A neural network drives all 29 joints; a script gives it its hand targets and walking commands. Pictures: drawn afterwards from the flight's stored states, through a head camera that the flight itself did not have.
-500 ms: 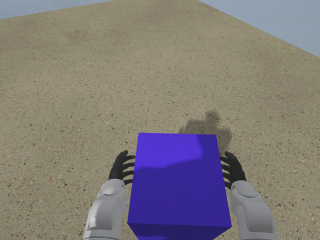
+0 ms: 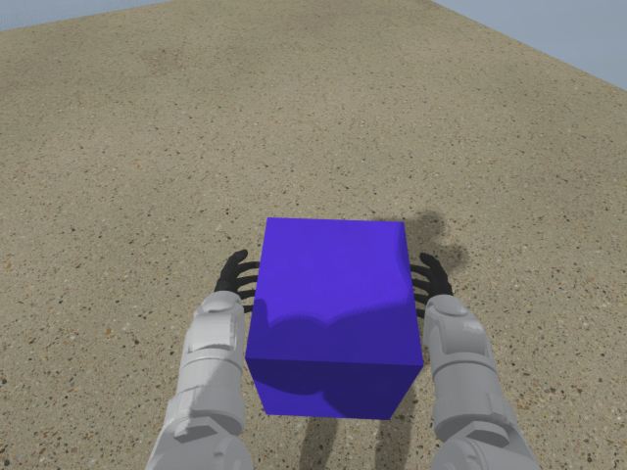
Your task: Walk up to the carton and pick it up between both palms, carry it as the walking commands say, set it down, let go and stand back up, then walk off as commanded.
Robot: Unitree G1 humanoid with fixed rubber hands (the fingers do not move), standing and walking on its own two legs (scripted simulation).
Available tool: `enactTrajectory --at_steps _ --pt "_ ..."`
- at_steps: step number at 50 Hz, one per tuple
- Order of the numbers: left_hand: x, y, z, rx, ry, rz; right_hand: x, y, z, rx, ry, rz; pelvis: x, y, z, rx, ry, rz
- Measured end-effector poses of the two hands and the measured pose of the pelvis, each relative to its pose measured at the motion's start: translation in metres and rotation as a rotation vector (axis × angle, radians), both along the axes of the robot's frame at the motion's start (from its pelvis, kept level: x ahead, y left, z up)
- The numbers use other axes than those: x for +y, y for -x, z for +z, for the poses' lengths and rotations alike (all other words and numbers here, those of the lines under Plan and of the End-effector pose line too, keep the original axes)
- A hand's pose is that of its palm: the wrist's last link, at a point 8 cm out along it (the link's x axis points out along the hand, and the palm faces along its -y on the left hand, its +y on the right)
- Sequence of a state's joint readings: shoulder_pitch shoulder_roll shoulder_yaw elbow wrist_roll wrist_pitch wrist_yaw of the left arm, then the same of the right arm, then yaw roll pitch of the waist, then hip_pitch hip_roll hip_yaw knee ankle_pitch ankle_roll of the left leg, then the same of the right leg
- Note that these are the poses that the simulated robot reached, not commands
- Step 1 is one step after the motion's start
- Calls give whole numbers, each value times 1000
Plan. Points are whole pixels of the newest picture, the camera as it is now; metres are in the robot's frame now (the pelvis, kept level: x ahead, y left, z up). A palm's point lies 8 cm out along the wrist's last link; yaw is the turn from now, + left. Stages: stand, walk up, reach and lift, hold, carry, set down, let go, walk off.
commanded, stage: set down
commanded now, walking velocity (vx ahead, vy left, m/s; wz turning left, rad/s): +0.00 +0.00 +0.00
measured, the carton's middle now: (331, 323) +0.33 -0.01 -0.07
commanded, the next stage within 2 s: none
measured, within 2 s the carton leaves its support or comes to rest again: neither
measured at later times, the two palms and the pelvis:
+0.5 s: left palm (237, 322) +0.35 +0.14 -0.09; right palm (416, 322) +0.34 -0.15 -0.09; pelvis -0.01 +0.01 -0.04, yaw +0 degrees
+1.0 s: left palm (245, 329) +0.38 +0.14 -0.18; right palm (402, 328) +0.37 -0.14 -0.17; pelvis -0.02 +0.01 -0.11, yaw -1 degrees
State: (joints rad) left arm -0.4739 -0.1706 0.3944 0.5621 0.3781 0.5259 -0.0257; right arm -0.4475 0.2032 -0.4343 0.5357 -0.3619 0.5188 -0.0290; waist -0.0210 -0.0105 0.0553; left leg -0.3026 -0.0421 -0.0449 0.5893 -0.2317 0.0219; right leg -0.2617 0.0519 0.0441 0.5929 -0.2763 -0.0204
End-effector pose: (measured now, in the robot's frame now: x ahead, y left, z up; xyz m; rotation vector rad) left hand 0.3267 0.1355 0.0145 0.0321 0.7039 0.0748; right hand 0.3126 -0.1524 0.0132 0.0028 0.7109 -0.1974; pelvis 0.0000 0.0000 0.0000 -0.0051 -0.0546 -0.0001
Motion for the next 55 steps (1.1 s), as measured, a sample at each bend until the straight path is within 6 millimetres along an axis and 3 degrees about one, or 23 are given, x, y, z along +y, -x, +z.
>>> enactTrajectory --at_steps 19,55 --pt "6 -16 -86 0 10 1 6 -19 -79 0 14 0 8 0 -22 306 7 -4" --pt "9 -63 -210 -25 44 27 8 -65 -203 -31 -20 -30 10 24 -127 646 20 -10"
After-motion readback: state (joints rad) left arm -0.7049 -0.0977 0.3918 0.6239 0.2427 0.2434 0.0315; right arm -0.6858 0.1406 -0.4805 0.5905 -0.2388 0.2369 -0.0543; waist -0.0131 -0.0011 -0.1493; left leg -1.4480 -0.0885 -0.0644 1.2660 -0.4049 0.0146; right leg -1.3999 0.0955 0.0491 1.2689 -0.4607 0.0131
